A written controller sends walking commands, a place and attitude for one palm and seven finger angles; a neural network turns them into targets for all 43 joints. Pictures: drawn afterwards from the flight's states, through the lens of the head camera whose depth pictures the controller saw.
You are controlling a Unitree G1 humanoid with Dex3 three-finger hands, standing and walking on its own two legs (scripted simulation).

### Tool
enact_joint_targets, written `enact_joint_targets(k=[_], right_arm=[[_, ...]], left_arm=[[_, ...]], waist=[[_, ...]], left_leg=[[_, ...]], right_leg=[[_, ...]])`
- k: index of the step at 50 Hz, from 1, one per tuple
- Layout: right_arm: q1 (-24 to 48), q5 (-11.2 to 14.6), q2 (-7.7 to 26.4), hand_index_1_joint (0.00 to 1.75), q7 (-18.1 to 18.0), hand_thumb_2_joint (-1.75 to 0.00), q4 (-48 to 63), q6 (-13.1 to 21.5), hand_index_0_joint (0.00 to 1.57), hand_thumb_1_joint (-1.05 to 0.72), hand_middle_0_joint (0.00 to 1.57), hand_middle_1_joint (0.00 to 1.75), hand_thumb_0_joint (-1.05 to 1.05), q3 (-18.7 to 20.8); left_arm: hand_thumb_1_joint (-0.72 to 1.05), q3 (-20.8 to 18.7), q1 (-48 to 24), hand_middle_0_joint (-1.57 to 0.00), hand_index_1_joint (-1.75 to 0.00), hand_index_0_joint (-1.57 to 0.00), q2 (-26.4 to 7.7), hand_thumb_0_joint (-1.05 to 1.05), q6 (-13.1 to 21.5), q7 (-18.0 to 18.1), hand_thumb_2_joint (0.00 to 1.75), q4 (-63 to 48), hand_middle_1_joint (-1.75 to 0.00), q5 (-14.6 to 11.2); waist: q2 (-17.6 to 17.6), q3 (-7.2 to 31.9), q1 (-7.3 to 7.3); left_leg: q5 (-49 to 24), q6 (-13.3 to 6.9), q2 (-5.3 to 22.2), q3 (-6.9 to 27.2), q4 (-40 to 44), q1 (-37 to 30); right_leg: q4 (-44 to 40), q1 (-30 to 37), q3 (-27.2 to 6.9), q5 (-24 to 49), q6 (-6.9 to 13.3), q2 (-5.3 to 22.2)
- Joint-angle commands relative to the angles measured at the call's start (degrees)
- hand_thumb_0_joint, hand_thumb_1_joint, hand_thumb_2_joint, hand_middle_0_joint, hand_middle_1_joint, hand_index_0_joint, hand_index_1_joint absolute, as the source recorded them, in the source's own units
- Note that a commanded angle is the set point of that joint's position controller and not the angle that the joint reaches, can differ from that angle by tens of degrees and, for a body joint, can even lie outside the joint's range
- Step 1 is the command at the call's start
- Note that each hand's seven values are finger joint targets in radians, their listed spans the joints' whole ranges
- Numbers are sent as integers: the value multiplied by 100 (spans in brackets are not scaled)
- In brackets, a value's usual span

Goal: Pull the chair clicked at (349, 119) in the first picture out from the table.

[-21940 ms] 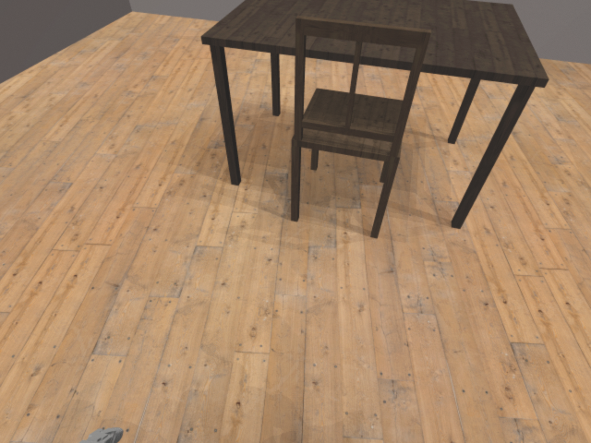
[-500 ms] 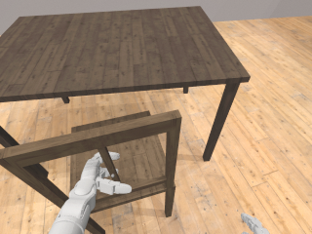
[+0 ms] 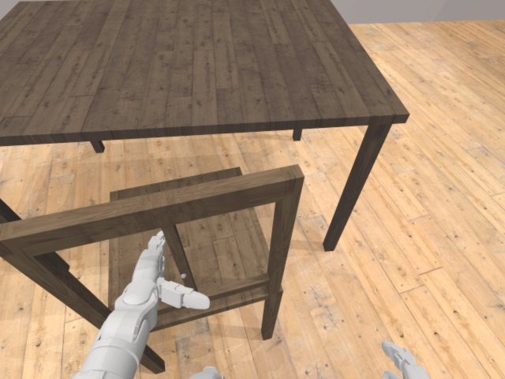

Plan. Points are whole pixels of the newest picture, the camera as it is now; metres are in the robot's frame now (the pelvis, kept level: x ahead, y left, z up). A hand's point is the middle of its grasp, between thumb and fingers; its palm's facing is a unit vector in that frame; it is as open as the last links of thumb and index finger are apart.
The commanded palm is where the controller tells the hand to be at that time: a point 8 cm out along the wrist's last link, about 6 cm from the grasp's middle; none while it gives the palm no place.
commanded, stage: draw the fingers out of the gap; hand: left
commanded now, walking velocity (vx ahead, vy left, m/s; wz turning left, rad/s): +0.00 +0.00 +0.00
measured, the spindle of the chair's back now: (183, 265) +0.32 +0.13 -0.03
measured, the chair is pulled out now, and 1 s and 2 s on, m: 0.19 0.19 0.18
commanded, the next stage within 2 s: draw the hand back to the body in 0.66 s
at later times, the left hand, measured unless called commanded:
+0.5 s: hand (185, 333) +0.21 +0.11 -0.04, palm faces -0.02 -0.99 -0.12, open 17.5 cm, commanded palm +0.19 +0.17 -0.02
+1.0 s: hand (158, 341) +0.18 +0.13 +0.03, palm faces +0.12 -0.99 -0.06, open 17.5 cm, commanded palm +0.14 +0.19 +0.03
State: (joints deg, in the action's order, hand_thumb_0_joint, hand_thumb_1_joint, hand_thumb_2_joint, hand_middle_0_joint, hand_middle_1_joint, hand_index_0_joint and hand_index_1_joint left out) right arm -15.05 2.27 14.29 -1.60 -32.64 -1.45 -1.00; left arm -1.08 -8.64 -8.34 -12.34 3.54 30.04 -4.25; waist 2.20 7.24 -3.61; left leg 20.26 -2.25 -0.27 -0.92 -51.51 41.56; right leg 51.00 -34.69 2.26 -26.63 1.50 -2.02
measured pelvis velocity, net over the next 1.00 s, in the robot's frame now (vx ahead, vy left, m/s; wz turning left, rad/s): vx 0.00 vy -0.03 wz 0.04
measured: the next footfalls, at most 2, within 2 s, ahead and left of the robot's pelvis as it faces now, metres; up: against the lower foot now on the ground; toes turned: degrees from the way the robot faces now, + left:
none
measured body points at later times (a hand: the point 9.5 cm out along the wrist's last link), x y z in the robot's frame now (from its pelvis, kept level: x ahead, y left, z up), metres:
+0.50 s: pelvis +0.01 -0.01 -0.01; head +0.03 -0.02 +0.44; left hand +0.21 +0.16 -0.03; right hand +0.20 -0.24 -0.07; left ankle +0.05 +0.09 -0.69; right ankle -0.01 -0.11 -0.69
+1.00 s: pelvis +0.00 -0.03 -0.03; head +0.03 -0.03 +0.42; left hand +0.17 +0.18 +0.04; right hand +0.18 -0.26 -0.11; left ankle +0.05 +0.09 -0.69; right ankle -0.01 -0.11 -0.69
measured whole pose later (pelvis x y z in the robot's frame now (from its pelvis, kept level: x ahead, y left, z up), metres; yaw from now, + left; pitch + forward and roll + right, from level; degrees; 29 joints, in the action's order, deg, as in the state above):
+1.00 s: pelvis +0.00 -0.03 -0.03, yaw +2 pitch +12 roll -2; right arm -15.7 1.7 12.4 -1.6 -29.7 9.7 1.1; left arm 0.9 36.1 -10.2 13.4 0.0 -16.1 -8.8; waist 2.9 10.3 -0.5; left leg 25.8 0.1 0.2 2.8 -63.6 49.8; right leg 62.3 -41.3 6.2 -33.2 3.9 -2.9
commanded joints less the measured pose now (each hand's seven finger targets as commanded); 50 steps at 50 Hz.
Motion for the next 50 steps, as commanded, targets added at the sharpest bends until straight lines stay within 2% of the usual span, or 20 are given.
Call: enact_joint_targets(k=[1, 3, 5, 7, 8, 9, 13, 15, 20, 26, 31, 33, 37, 39, 40, 41, 43, 45, 48, 50], right_arm=[[315, 2, 736, 30, 28, -90, 1092, 289, 20, -90, 20, 30, 0, 371], [308, -2, 718, 30, 26, -90, 1145, 310, 20, -90, 20, 30, 0, 361], [371, 6, 719, 30, 18, -90, 1169, 335, 20, -90, 20, 30, 0, 343], [435, 10, 729, 30, -20, -90, 1228, 372, 20, -90, 20, 30, 0, 332], [443, 7, 761, 30, -45, -90, 1236, 395, 20, -90, 20, 30, 0, 339], [474, 15, 738, 30, -55, -90, 1263, 427, 20, -90, 20, 30, 0, 333], [455, -3, 727, 30, -118, -90, 1306, 555, 20, -90, 20, 30, 0, 315], [458, -14, 674, 30, -118, -90, 1332, 613, 20, -90, 20, 30, 0, 279], [472, -37, 673, 30, -116, -90, 1453, 608, 20, -90, 20, 30, 0, 234], [466, -60, 605, 30, -133, -90, 1709, 532, 20, -90, 20, 30, 0, 201], [413, -55, 566, 30, -131, -90, 1809, 567, 20, -90, 20, 30, 0, 185], [377, -60, 580, 30, -151, -90, 1805, 619, 20, -90, 20, 30, 0, 203], [326, -56, 555, 30, -184, -90, 1821, 743, 20, -90, 20, 30, 0, 236], [321, -54, 551, 30, -197, -90, 1809, 788, 20, -90, 20, 30, 0, 237], [263, -91, 455, 30, -199, -90, 1675, 996, 20, -90, 20, 30, 0, 283], [267, -112, 472, 30, -170, -90, 1469, 1143, 20, -90, 20, 30, 0, 321], [221, -73, 463, 30, -134, -90, 1376, 1286, 20, -90, 20, 30, 0, 356], [246, -49, 381, 30, -80, -90, 1331, 1434, 20, -90, 20, 30, 0, 407], [428, -27, 313, 30, 38, -90, 1105, 1555, 20, -90, 20, 30, 0, 458], [593, -47, 272, 30, 140, -90, 1002, 1626, 20, -90, 20, 30, 0, 462]], left_arm=[[-55, -202, -39, 0, 0, 0, -689, 0, 411, 16, 20, -2116, 0, 56], [-55, 54, 279, 0, 0, 0, -520, 0, 416, 25, 20, -2387, 0, 63], [-55, 176, 633, 0, 0, 0, -442, 0, 406, 49, 20, -2514, 0, 15], [-55, 274, 813, 0, 0, 0, -382, 0, 381, 61, 20, -2750, 0, -6], [-55, 202, 871, 0, 0, 0, -510, 0, 369, 83, 20, -2863, 0, 5], [-55, 298, 947, 0, 0, 0, -451, 0, 378, 89, 20, -3110, 0, 10], [-55, 386, 1384, 0, 0, 0, -527, 0, 408, 112, 20, -3723, 0, 51], [-55, 610, 1636, 0, 0, 0, -361, 0, 408, 122, 20, -3921, 0, 81], [-55, 777, 2271, 0, 0, 0, -254, 0, 141, 135, 20, -3924, 0, 162], [-55, 490, 3142, 0, 0, 0, -518, 0, -78, 135, 20, -4411, 0, 191], [-55, 669, 3607, 0, 0, 0, -423, 0, 1, 105, 20, -4914, 0, 189], [-55, 711, 3770, 0, 0, 0, -422, 0, 32, 50, 20, -4998, 0, 181], [-55, 638, 4346, 0, 0, 0, -459, 0, 136, -75, 20, -5089, 0, 122], [-55, 632, 4377, 0, 0, 0, -499, 0, 207, -97, 20, -5160, 0, 126], [-55, 397, 3792, 0, 0, 0, -215, 0, 1126, -120, 20, -5988, 0, -305], [-55, 202, 4091, 0, 0, 0, -450, 0, 1607, -158, 20, -5601, 0, -248], [-55, -112, 4067, 0, 0, 0, -775, 0, 2144, -174, 20, -5877, 0, -340], [-55, -171, 4356, 0, 0, 0, -734, 0, 2665, -238, 20, -6150, 0, -419], [-55, -187, 4503, 0, 0, 0, -564, 0, 3388, -378, 20, -5940, 0, -496], [-55, -111, 4473, 0, 0, 0, -330, 0, 3901, -581, 20, -5579, 0, -597]], waist=[[311, 1783, 259], [177, 1549, 139], [-286, 1127, 37], [-354, 998, 11], [-408, 933, 13], [-196, 1025, 15], [-73, 1130, 21], [61, 1101, 8], [-315, 811, -12], [-221, 926, 154], [-92, 752, 63], [-187, 710, 14], [-400, 751, 45], [-340, 678, 23], [-550, 575, 11], [-354, 700, 121], [-74, 854, 190], [309, 1099, 312], [253, 952, 321], [-101, 677, 299]], left_leg=[[-1312, 58, 102, 286, 692, -1897], [-1396, 40, 129, 318, 656, -1832], [-1143, -8, 134, 336, 639, -1549], [-941, -22, 103, 342, 624, -1399], [-918, -26, 103, 358, 608, -1364], [-910, -30, 87, 353, 595, -1433], [-944, -25, 77, 420, 540, -1534], [-992, -26, 67, 454, 521, -1587], [-711, -38, 47, 512, 492, -1288], [-843, -48, -24, 382, 367, -1130], [-784, -56, -24, 397, 255, -1016], [-803, -66, -24, 418, 198, -957], [-684, -67, -60, 422, 61, -728], [-600, -77, -71, 427, 38, -657], [-651, -18, -61, 481, -253, -458], [-561, 6, -60, 473, -348, -395], [-555, 5, -51, 465, -343, -419], [-683, 33, -59, 390, -372, -555], [-672, 69, -19, 425, -547, -309], [-363, 101, -9, 466, -730, 152]], right_leg=[[-810, 223, -46, 1423, 48, 64], [-805, 159, -21, 1483, 31, 43], [-843, 50, -5, 1401, -14, 23], [-849, 22, -8, 1268, -31, 26], [-852, 12, -18, 1227, -22, 23], [-840, 6, -22, 1205, -26, 43], [-785, 0, -8, 1162, 4, 49], [-746, -45, 20, 1193, 4, 71], [-725, -156, 67, 998, -22, 62], [-691, 55, -19, 1260, -19, 105], [-664, -86, -51, 1289, -35, 114], [-655, -101, -56, 1360, -43, 112], [-623, -98, -119, 1497, -127, 169], [-634, -159, -151, 1393, -129, 182], [-394, -534, 37, 1418, -124, 117], [-256, -618, -37, 1308, -97, 127], [-203, -587, -95, 1130, -44, 109], [-93, -576, -94, 1100, 4, 93], [81, -885, -69, 1022, 13, 24], [221, -1149, -61, 797, -32, 24]])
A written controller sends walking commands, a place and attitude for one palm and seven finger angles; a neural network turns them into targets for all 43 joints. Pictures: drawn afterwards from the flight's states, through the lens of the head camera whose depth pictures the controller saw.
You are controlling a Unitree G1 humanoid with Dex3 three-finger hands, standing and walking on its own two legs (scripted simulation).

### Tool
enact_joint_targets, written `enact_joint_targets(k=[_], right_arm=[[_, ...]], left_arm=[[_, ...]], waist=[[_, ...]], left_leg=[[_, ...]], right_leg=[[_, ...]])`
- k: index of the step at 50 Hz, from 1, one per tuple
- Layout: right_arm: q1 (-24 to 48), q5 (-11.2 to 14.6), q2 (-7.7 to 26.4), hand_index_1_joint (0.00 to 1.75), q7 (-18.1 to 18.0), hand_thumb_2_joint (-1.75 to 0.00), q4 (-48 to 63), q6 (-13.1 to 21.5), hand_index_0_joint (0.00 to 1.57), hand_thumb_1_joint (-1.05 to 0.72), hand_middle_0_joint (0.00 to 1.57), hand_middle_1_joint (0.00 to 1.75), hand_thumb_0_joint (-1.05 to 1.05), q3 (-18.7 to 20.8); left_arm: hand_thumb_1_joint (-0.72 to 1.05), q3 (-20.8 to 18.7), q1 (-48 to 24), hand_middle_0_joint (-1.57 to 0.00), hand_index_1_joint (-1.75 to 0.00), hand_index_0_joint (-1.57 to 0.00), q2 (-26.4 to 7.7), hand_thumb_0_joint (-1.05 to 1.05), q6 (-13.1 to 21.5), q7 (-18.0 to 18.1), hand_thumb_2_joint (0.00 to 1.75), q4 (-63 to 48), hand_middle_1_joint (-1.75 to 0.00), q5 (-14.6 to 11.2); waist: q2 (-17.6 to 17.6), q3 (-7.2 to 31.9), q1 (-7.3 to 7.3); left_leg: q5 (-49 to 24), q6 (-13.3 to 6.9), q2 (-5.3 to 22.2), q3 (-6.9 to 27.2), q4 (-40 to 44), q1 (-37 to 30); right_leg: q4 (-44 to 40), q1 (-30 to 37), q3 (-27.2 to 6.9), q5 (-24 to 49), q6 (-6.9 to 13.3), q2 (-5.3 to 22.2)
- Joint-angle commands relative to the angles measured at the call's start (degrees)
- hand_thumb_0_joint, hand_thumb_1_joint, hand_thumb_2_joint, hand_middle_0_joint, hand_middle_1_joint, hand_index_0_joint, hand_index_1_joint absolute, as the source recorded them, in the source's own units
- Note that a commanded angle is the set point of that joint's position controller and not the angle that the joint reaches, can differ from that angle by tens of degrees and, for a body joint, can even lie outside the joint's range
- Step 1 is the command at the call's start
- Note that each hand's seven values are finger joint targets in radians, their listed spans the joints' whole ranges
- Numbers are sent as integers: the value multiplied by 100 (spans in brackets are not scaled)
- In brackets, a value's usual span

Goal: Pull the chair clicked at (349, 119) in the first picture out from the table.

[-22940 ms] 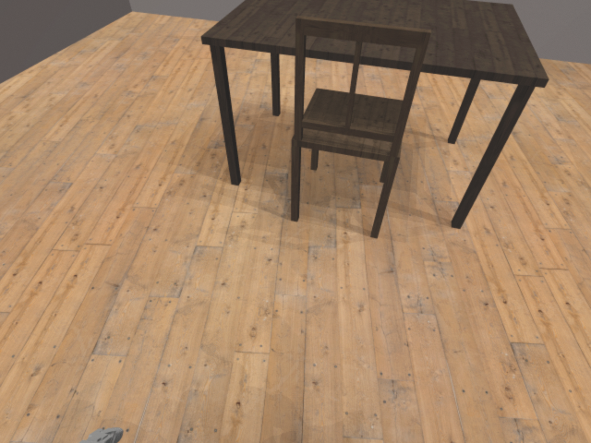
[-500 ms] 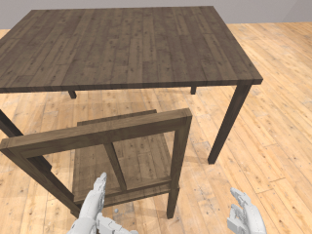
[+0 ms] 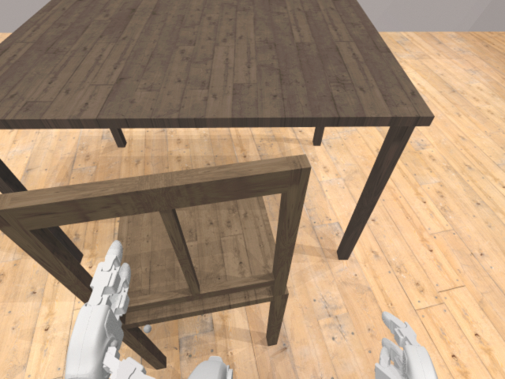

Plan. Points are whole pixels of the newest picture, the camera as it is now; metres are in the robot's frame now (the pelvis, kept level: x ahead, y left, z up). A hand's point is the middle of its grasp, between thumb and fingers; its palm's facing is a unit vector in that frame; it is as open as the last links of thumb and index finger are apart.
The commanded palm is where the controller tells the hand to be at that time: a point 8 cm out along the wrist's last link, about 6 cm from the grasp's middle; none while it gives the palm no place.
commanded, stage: draw the hand back to the body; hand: left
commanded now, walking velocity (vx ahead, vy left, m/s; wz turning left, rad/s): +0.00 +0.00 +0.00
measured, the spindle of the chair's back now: (183, 256) +0.32 +0.14 +0.00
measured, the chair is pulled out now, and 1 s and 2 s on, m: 0.19 0.18 0.18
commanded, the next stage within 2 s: step back with the hand held close in 1.36 s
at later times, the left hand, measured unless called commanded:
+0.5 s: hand (72, 319) +0.17 +0.21 +0.13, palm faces +0.20 -0.92 -0.34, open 15.7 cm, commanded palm +0.14 +0.27 +0.16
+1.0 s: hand out of the picture +0.21 +0.29 +0.22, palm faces +0.45 -0.78 -0.44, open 8.0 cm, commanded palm +0.17 +0.33 +0.25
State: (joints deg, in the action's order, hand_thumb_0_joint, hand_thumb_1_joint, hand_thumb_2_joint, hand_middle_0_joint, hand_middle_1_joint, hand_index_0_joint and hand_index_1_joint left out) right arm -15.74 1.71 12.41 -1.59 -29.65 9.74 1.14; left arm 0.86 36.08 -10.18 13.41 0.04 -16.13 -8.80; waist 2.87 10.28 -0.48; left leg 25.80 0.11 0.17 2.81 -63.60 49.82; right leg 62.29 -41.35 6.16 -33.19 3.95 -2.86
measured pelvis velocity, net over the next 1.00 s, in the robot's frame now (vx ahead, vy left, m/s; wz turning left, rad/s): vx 0.03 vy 0.02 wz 0.00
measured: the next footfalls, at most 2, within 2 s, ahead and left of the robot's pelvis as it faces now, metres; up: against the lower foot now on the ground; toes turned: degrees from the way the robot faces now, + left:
none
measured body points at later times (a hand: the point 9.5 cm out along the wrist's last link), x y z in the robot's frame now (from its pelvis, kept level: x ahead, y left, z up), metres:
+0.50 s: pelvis +0.00 +0.01 +0.05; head +0.00 -0.01 +0.50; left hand +0.16 +0.26 +0.15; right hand +0.19 -0.23 -0.03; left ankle +0.05 +0.12 -0.66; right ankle -0.02 -0.08 -0.66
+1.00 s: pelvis +0.03 +0.02 +0.08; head +0.02 +0.00 +0.53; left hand +0.18 +0.33 +0.25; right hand +0.25 -0.17 +0.00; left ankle +0.05 +0.12 -0.66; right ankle -0.02 -0.08 -0.66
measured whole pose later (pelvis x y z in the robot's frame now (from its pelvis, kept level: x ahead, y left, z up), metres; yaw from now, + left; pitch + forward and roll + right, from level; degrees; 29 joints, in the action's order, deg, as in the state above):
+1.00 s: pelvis +0.03 +0.02 +0.08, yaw +0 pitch -4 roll -1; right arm -8.6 0.9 12.5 -5.3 -37.1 9.4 -3.7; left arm -16.5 30.3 -23.0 -2.6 9.2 -26.4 -5.0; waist 3.7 -1.2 6.1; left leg 14.6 -2.1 -2.1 0.5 -29.7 11.1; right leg 26.0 -2.6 2.9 -19.5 1.2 -0.9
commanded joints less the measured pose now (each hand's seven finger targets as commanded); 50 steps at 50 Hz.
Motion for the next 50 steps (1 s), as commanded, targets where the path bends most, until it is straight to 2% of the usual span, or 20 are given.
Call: enact_joint_targets(k=[1, 4, 5, 8, 14, 15, 16, 20, 22, 26, 28, 33, 37, 38, 39, 41, 47, 48, 49, 50], right_arm=[[717, 13, 507, 30, 155, -90, 721, 503, 20, -90, 20, 30, 0, 269], [815, 96, 602, 30, 83, -90, 1012, 342, 20, -90, 20, 30, 0, 270], [806, 118, 634, 30, 26, -90, 1087, 282, 20, -90, 20, 30, 0, 275], [859, 166, 601, 30, -149, -90, 1181, 209, 20, -90, 20, 30, 0, 181], [748, 194, 589, 30, -239, -90, 840, 500, 20, -90, 20, 30, 0, 62], [847, 112, 619, 30, -396, -90, 903, 164, 20, -90, 20, 30, 0, 137], [880, 96, 520, 30, -434, -90, 1072, 50, 20, -90, 20, 30, 0, 51], [943, 79, 543, 30, -473, -90, 926, -173, 20, -90, 20, 30, 0, 24], [1036, 68, 587, 30, -505, -90, 944, -178, 20, -90, 20, 30, 0, 4], [1141, 40, 618, 30, -571, -90, 827, -118, 20, -90, 20, 30, 0, -42], [1160, 36, 636, 30, -585, -90, 733, -64, 20, -90, 20, 30, 0, -62], [1242, 5, 651, 30, -557, -90, 565, 52, 20, -90, 20, 30, 0, -132], [1272, -27, 658, 30, -530, -90, 455, 161, 20, -90, 20, 30, 0, -158], [1356, -34, 667, 30, -522, -90, 408, 207, 20, -90, 20, 30, 0, -173], [1338, -39, 651, 30, -508, -90, 374, 226, 20, -90, 20, 30, 0, -191], [1368, -54, 669, 30, -490, -90, 318, 248, 20, -90, 20, 30, 0, -190], [1387, -75, 708, 30, -422, -90, 142, 321, 20, -90, 20, 30, 0, -172], [1449, -68, 710, 30, -406, -90, 105, 337, 20, -90, 20, 30, 0, -184], [1437, -72, 692, 30, -391, -90, 65, 324, 20, -90, 20, 30, 0, -182], [1406, -87, 680, 30, -365, -90, 38, 277, 20, -90, 20, 30, 0, -166]], left_arm=[[-55, -372, 129, 0, 0, 0, -174, 0, 1406, -333, 20, -742, 0, -175], [-55, -570, 375, 0, 0, 0, -396, 0, 901, -592, 20, -623, 0, -282], [-55, -801, 323, 0, 0, 0, -675, 0, 690, -623, 20, -918, 0, -310], [-55, -1140, -89, 0, 0, 0, -1046, 0, 238, -518, 20, -1648, 0, -449], [-37, -1300, -460, -2, -4, -2, -986, 0, 473, -321, 29, -1741, -4, -668], [-33, -1563, 102, -3, -5, -3, -2055, 0, -189, 283, 31, -1344, -5, 257], [-30, -1187, 46, -4, -5, -4, -1468, 0, -452, 481, 32, -1762, -5, 290], [-15, -1057, 198, -5, -8, -5, -1195, 0, -837, 704, 39, -1413, -8, 439], [-8, -1183, -71, -7, -10, -7, -1415, 0, -807, 776, 43, -1705, -10, 469], [7, -1584, -320, -8, -13, -8, -1782, 0, -809, 938, 50, -1896, -13, 498], [14, -1801, -478, -10, -14, -10, -1979, 0, -811, 985, 53, -2092, -14, 512], [32, -2031, -788, -12, -18, -12, -2111, 0, -887, 1028, 62, -2378, -18, 502], [47, -2236, -947, -14, -21, -14, -2228, 0, -920, 1072, 69, -2663, -21, 478], [50, -2363, -1011, -15, -22, -15, -2329, 0, -953, 1091, 71, -2726, -22, 474], [54, -2368, -1043, -15, -22, -15, -2306, 0, -968, 1100, 73, -2743, -22, 467], [61, -2470, -1196, -16, -24, -16, -2349, 0, -994, 1119, 76, -2774, -24, 460], [83, -2822, -1617, -19, -29, -19, -2538, 0, -1006, 1138, 87, -2798, -29, 435], [86, -2890, -1695, -19, -29, -19, -2551, 0, -1016, 1139, 88, -2714, -29, 426], [90, -2907, -1735, -20, -30, -20, -2510, 0, -992, 1135, 90, -2551, -30, 410], [90, -2774, -1523, -20, -30, -20, -2226, 0, -1009, 1087, 90, -2136, -30, 402]], waist=[[-298, 443, -16], [-664, 593, 21], [-526, 800, 94], [-356, 645, 72], [-258, -156, -25], [-120, -198, 339], [78, -389, 191], [-287, -650, 188], [-390, -530, 195], [-163, -517, 276], [152, -447, 299], [507, -537, 327], [290, -398, 347], [514, -405, 381], [494, -460, 364], [303, -461, 364], [394, -305, 395], [561, -491, 410], [396, -550, 396], [154, -743, 394]], left_leg=[[-780, -142, -48, 65, 443, -588], [-429, -202, -72, -63, 621, -580], [-468, -216, -79, -99, 691, -758], [-428, -258, -81, -87, 878, -1026], [-438, -238, -29, 48, 1291, -1385], [-415, -208, 72, -39, 1517, -1760], [-517, -239, 27, -76, 1618, -1984], [-698, -275, 59, -130, 1984, -2482], [-748, -293, 47, -124, 2247, -2819], [-907, -288, 50, -66, 2769, -3288], [-1128, -263, 46, -29, 2942, -3533], [-1522, -190, 83, 77, 3339, -3969], [-1895, -161, 128, 119, 3560, -4308], [-1992, -140, 114, 138, 3613, -4365], [-1989, -120, 144, 149, 3683, -4421], [-2084, -123, 148, 150, 3748, -4510], [-2520, -83, 172, 151, 3872, -4822], [-2521, -77, 129, 129, 3891, -4727], [-2450, -81, 146, 132, 3928, -4738], [-2488, -88, 156, 126, 3967, -4674]], right_leg=[[-955, -407, -553, 1378, -301, 135], [-1410, 130, -899, 939, -422, 260], [-1521, 364, -999, 905, -434, 293], [-1870, 557, -1056, 588, -428, 308], [-2193, 411, -765, 574, -357, 198], [-2726, 621, -1236, 450, -267, 472], [-2908, 683, -1132, 406, -275, 537], [-3195, 1028, -862, 787, -335, 492], [-3322, 1248, -769, 849, -333, 457], [-3439, 1690, -604, 1209, -282, 387], [-3489, 1946, -568, 1517, -239, 368], [-3640, 2358, -507, 1936, -198, 311], [-3748, 2697, -460, 2247, -204, 304], [-3786, 2822, -474, 2316, -177, 300], [-3814, 2840, -457, 2304, -186, 309], [-3898, 2929, -459, 2392, -192, 295], [-4012, 3225, -470, 2708, -194, 317], [-4061, 3262, -491, 2743, -164, 295], [-4090, 3243, -466, 2709, -181, 317], [-4122, 3211, -439, 2730, -195, 297]])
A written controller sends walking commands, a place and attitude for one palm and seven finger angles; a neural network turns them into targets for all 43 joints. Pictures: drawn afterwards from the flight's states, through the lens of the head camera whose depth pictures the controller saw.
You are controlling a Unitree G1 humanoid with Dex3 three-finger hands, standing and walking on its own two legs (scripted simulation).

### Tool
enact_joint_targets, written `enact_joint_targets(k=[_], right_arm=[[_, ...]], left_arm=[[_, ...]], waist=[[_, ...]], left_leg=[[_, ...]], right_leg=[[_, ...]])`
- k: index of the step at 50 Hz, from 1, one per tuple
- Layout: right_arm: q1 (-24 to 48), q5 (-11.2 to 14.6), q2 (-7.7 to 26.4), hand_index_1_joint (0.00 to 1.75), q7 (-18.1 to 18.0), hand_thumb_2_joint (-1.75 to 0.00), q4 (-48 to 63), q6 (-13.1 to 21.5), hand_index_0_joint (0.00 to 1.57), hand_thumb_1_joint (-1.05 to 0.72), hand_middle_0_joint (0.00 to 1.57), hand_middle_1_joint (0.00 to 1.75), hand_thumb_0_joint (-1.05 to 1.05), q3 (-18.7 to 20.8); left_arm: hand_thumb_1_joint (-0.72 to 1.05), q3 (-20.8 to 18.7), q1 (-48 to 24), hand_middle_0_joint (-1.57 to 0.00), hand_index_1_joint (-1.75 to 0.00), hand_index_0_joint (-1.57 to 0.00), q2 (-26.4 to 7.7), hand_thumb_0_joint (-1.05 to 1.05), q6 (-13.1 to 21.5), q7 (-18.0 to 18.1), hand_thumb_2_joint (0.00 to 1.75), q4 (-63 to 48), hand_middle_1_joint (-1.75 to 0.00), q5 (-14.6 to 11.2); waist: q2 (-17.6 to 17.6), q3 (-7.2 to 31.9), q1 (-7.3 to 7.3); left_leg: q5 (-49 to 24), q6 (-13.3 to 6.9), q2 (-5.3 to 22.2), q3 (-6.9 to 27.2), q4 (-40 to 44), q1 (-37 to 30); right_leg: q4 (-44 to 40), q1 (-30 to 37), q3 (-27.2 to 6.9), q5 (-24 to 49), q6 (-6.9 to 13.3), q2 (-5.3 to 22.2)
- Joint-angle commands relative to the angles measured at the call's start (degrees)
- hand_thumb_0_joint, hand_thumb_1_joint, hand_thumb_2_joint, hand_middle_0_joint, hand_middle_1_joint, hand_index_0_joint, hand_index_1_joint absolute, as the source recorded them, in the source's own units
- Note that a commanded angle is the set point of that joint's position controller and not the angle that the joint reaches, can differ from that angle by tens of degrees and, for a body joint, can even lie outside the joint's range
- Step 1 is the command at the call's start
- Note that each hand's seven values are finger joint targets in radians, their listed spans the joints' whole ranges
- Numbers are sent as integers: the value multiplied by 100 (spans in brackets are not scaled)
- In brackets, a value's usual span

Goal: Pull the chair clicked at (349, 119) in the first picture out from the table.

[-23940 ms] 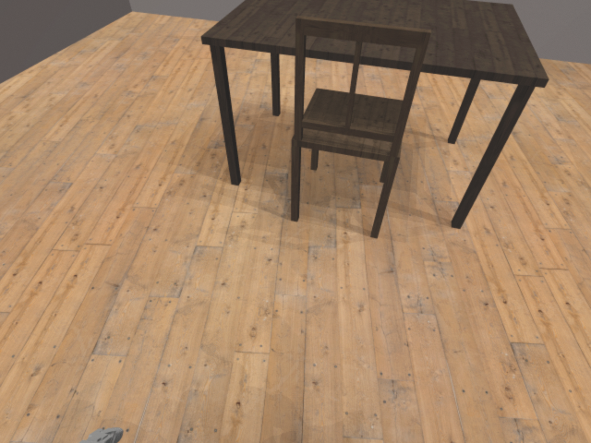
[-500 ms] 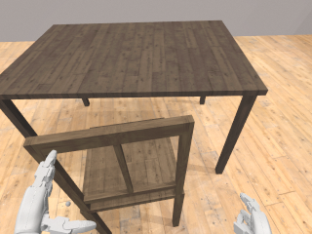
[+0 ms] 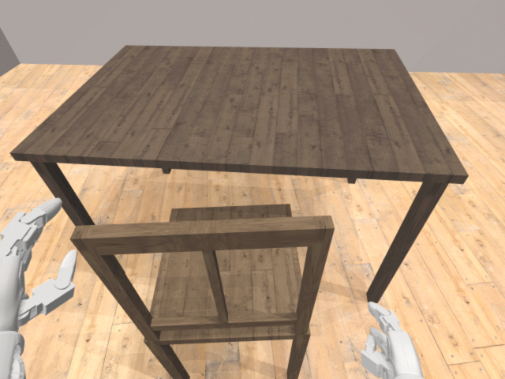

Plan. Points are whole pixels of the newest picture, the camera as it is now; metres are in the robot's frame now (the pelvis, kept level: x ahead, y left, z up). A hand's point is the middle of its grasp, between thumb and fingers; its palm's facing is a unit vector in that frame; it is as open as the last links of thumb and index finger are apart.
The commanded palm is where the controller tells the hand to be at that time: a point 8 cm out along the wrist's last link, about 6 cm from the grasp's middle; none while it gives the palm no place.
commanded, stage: draw the hand back to the body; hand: left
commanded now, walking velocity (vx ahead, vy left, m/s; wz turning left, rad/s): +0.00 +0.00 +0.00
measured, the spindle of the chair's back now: (217, 288) +0.30 +0.13 -0.08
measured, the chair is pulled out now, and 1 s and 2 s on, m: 0.18 0.18 0.18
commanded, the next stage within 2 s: step back with the hand held close in 0.36 s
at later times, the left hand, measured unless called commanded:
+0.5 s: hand (80, 262) +0.19 +0.25 +0.16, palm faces +0.43 -0.81 -0.40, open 7.4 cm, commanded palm +0.15 +0.28 +0.18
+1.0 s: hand (51, 293) +0.15 +0.26 +0.16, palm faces +0.37 -0.79 -0.49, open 7.4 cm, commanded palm +0.10 +0.30 +0.18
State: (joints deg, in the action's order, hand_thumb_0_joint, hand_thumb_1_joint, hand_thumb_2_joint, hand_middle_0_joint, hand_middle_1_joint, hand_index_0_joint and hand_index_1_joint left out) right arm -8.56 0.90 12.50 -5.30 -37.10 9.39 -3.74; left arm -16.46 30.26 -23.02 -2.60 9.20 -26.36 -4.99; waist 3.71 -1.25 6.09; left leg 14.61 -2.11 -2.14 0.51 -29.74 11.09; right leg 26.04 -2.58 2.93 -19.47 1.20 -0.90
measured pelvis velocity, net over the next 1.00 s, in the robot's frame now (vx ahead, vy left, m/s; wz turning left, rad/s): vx -0.05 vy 0.01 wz -0.02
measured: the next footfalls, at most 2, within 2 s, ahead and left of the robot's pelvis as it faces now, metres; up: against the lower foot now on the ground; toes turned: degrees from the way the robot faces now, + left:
right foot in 1.84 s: -0.16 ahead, -0.11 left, +0.00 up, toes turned +1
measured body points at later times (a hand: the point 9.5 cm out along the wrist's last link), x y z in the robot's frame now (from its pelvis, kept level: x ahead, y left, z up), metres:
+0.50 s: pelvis +0.00 -0.01 +0.00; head -0.02 -0.04 +0.45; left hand +0.16 +0.29 +0.18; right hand +0.18 -0.25 -0.08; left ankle +0.02 +0.09 -0.74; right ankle -0.05 -0.10 -0.74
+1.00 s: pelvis -0.05 +0.01 +0.00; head -0.03 -0.02 +0.45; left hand +0.12 +0.30 +0.18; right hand +0.14 -0.23 -0.09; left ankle +0.02 +0.09 -0.74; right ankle -0.05 -0.10 -0.74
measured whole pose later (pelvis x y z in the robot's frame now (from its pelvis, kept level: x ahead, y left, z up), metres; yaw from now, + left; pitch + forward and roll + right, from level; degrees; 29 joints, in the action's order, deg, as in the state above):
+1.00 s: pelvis -0.05 +0.01 +0.00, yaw -1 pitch +0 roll -2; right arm -8.2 1.6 13.5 -5.7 -34.3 1.8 0.4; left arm -21.4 32.2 -23.0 4.8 7.5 -27.4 -5.4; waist 5.4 -1.4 1.5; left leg 10.0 -2.3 -0.6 -0.2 -30.7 20.8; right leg 28.2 -13.3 2.4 -15.1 0.9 -2.1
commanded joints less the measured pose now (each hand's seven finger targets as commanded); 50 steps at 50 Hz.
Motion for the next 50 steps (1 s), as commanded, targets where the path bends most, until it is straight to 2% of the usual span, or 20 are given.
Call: enact_joint_targets(k=[1, 2, 3, 4, 6, 11, 13, 18, 22, 23, 24, 25, 26, 27, 28, 31, 33, 36, 41, 50], right_arm=[[675, -7, 664, 30, 43, -90, 782, 241, 20, -90, 20, 30, 0, 357], [671, 1, 665, 30, 82, -90, 775, 151, 20, -90, 20, 30, 0, 391], [690, 24, 661, 30, 140, -90, 764, 85, 20, -90, 20, 30, 0, 426], [641, 41, 674, 30, 188, -90, 771, -21, 20, -90, 20, 30, 0, 452], [670, 55, 723, 30, 206, -90, 864, -164, 20, -90, 20, 30, 0, 526], [803, 10, 652, 30, 171, -90, 1086, -56, 20, -90, 20, 30, 0, 486], [793, -5, 650, 30, 132, -90, 1050, 21, 20, -90, 20, 30, 0, 445], [745, 42, 662, 30, 145, -90, 879, -25, 20, -90, 20, 30, 0, 532], [696, 63, 714, 30, 136, -90, 869, -144, 20, -90, 20, 30, 0, 613], [742, 67, 705, 30, 135, -90, 866, -145, 20, -90, 20, 30, 0, 615], [766, 70, 722, 30, 148, -90, 951, -97, 20, -90, 20, 30, 0, 568], [725, 129, 744, 30, 105, -90, 1056, -141, 20, -90, 20, 30, 0, 503], [692, 56, 701, 30, 58, -90, 943, -186, 20, -90, 20, 30, 0, 499], [760, 42, 676, 30, 51, -90, 1000, -217, 20, -90, 20, 30, 0, 509], [764, 42, 688, 30, 61, -90, 1027, -237, 20, -90, 20, 30, 0, 510], [638, 27, 708, 30, 33, -90, 1088, -348, 20, -90, 20, 30, 0, 560], [648, 27, 725, 30, 28, -90, 1104, -412, 20, -90, 20, 30, 0, 596], [655, 37, 714, 30, -11, -90, 1180, -492, 20, -90, 20, 30, 0, 645], [676, 71, 728, 30, -81, -90, 1197, -498, 20, -90, 20, 30, 0, 688], [681, 57, 796, 30, -68, -90, 1238, -361, 20, -90, 20, 30, 0, 667]], left_arm=[[90, -894, -741, -20, -30, -20, -697, 0, 552, 92, 90, -721, -30, 0], [90, -763, -566, -20, -30, -20, -482, 0, 510, 10, 90, -316, -30, -27], [90, -616, -262, -20, -30, -20, -186, 0, 462, -80, 90, 139, -30, -33], [90, -506, -273, -20, -30, -20, -139, 0, 473, -151, 90, 243, -30, -56], [90, -604, -434, -20, -30, -20, -331, 0, 539, -235, 90, 84, -30, -61], [90, -1132, -722, -20, -30, -20, -1146, 0, 813, -157, 90, -1451, -30, 1], [90, -1306, -712, -20, -30, -20, -1375, 0, 815, -70, 90, -1795, -30, 17], [90, -907, -422, -20, -30, -20, -671, 0, 724, -107, 90, -744, -30, -24], [90, -899, -454, -20, -30, -20, -649, 0, 806, -181, 90, -360, -30, -55], [90, -884, -405, -20, -30, -20, -630, 0, 812, -199, 90, -284, -30, -59], [90, -672, -1006, -20, -30, -20, -643, 0, 911, -213, 90, -915, -30, -44], [90, -1596, -1615, -20, -30, -20, -1697, 0, 1166, -127, 90, -1352, -30, -54], [90, -1258, -1074, -20, -30, -20, -1209, 0, 1188, -181, 90, -871, -30, -18], [90, -1132, -789, -20, -30, -20, -1070, 0, 1160, -194, 90, -818, -30, -5], [90, -1174, -701, -20, -30, -20, -1119, 0, 1164, -194, 90, -956, -30, -2], [90, -1135, -95, -20, -30, -20, -937, 0, 1166, -192, 90, -1108, -30, 8], [90, -1246, 161, -20, -30, -20, -1014, 0, 1153, -170, 90, -1247, -30, 0], [90, -1352, 229, -20, -30, -20, -1063, 0, 1132, -147, 90, -1343, -30, -17], [90, -1361, 117, -20, -30, -20, -1073, 0, 1096, -101, 90, -1183, -30, -41], [90, -1210, -46, -20, -30, -20, -1070, 0, 1149, -3, 90, -1405, -30, 5]], waist=[[-219, 334, -262], [-540, 172, -269], [-420, -80, -259], [-655, -85, -276], [-739, 136, -242], [387, 1044, -113], [625, 1005, -122], [-75, 31, -277], [-423, 168, -261], [-315, 109, -254], [-31, 405, -297], [-48, -37, -390], [-270, 31, -450], [-382, 86, -418], [-399, 165, -427], [106, 718, -426], [347, 1017, -431], [115, 1113, -452], [-234, 998, -505], [-133, 609, -561]], left_leg=[[-1377, 112, 389, 314, 588, -797], [-1392, 80, 391, 265, 575, -725], [-1428, 78, 353, 208, 578, -574], [-1423, 64, 374, 205, 577, -569], [-1413, 15, 361, 128, 569, -607], [-1791, 18, 304, 67, 535, -981], [-1942, 55, 306, 74, 508, -937], [-1514, 41, 340, 55, 595, -744], [-1278, -5, 336, 17, 589, -751], [-1219, -3, 318, 6, 604, -724], [-1181, -8, 306, 22, 612, -878], [-816, -84, 492, 226, 336, -548], [-859, -68, 465, 309, 177, -456], [-1049, -71, 477, 321, 101, -467], [-1165, -59, 470, 307, 46, -500], [-2130, -50, 639, 397, 82, -539], [-2570, -55, 726, 434, 120, -634], [-2681, -42, 855, 537, 130, -482], [-2061, -33, 918, 646, 212, -179], [66, -6, 817, 731, 331, 529]], right_leg=[[-538, -687, -104, 1399, 50, 94], [-592, -717, -104, 1483, 23, 94], [-640, -701, -103, 1600, 39, 84], [-662, -705, -89, 1650, 12, 113], [-706, -579, -147, 1767, -22, 153], [-641, -116, -264, 2076, 64, 224], [-642, -78, -253, 2197, 102, 210], [-867, -595, -177, 1836, 42, 108], [-869, -606, -199, 1652, -28, 129], [-897, -609, -216, 1627, -19, 138], [-874, -574, -258, 1549, -21, 175], [-1100, -1075, -641, 1864, -107, 544], [-1052, -1068, -626, 2007, -66, 682], [-1019, -1120, -675, 2234, -103, 750], [-987, -1146, -680, 2357, -107, 764], [-559, -884, -533, 2440, -68, 703], [-390, -840, -480, 2249, -74, 602], [-252, -918, -436, 1967, -83, 522], [-225, -1130, -482, 1568, -70, 510], [-501, -1511, -751, 415, 83, 649]])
